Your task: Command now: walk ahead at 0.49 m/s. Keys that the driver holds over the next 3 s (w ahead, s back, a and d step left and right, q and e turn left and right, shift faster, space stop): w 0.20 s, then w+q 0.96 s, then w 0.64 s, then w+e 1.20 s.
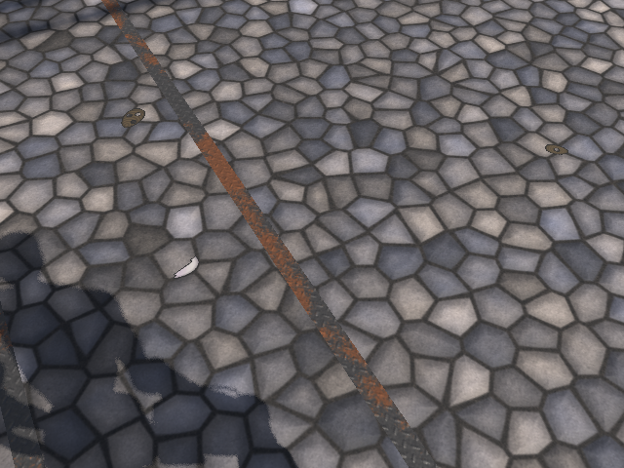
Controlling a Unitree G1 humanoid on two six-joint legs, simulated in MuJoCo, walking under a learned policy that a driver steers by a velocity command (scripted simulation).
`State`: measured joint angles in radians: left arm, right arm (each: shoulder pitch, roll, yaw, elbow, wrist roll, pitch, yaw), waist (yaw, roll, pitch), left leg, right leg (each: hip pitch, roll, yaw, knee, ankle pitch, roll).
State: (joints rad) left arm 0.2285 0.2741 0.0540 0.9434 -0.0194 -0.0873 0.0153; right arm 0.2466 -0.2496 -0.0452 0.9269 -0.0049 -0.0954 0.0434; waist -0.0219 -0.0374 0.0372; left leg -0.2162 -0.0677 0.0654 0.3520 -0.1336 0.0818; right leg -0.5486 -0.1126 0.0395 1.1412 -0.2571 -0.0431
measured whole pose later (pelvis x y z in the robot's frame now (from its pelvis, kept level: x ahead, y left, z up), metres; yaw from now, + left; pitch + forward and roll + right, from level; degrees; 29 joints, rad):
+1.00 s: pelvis +0.55 +0.05 -0.01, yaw +24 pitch +1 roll -1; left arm 0.18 0.29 0.06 0.86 -0.02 -0.12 0.00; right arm 0.20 -0.28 -0.09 0.76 0.02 -0.05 0.04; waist 0.00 -0.01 0.07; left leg -0.39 -0.08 0.03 0.55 -0.18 0.11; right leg -0.38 -0.06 0.01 1.22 -0.41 0.00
